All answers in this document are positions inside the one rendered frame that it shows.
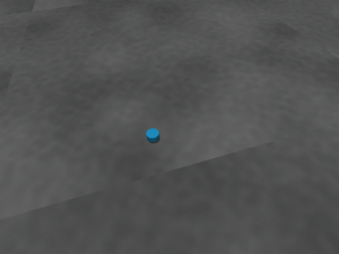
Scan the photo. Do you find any tin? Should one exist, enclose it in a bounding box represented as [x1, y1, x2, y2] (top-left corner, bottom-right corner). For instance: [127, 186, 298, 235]
[146, 128, 159, 142]

